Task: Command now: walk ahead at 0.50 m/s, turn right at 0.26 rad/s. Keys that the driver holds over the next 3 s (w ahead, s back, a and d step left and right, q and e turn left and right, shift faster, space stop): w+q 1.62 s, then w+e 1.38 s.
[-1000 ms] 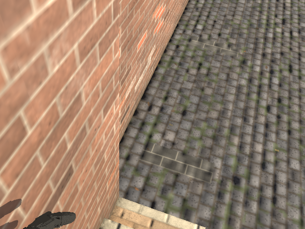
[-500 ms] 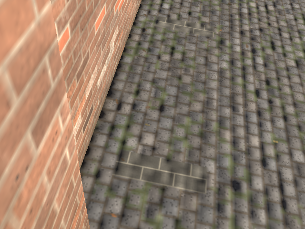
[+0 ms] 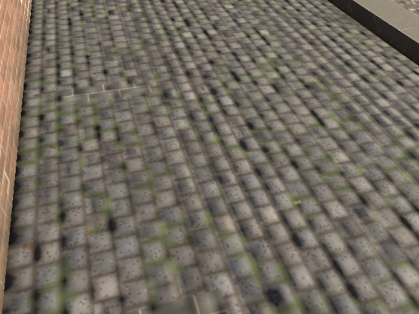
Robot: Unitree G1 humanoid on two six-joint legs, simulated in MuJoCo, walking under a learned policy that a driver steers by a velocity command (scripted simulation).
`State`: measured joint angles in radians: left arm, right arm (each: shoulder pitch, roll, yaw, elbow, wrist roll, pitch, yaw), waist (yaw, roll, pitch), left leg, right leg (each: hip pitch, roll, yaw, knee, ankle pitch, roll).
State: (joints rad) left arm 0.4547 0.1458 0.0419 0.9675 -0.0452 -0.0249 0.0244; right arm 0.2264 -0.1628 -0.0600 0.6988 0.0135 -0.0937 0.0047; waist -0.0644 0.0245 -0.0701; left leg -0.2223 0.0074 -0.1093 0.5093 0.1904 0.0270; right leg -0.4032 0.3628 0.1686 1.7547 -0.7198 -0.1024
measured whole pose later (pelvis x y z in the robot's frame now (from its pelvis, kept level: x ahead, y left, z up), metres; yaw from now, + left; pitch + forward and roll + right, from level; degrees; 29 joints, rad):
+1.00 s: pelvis +0.57 -0.04 -0.26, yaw +25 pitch +3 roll +2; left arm 0.39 0.20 0.01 0.87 0.00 -0.13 0.00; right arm 0.08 -0.23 -0.04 0.72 0.01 -0.05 0.03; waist 0.04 0.01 -0.02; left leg -0.43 -0.15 -0.01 0.54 -0.16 0.11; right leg -0.37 -0.02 0.04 1.32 -0.43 0.02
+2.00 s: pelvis +0.96 +0.18 -0.24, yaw +46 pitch +1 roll +0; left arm 0.27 0.34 0.04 0.81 -0.03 -0.06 -0.02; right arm 0.23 -0.27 -0.03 0.67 -0.02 -0.06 0.01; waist 0.00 -0.04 0.06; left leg -0.26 0.02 0.06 0.42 -0.18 0.01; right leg -0.49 -0.05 0.04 1.14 -0.40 0.00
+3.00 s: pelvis +1.43 +0.38 -0.25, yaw +10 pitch +1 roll +2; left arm 0.36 0.30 0.05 0.74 -0.03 -0.01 0.01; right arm 0.11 -0.29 -0.06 0.68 0.00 -0.12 0.01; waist 0.04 -0.03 0.01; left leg -0.34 -0.06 0.00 0.48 -0.16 0.03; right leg -0.30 0.09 0.16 1.08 -0.45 -0.03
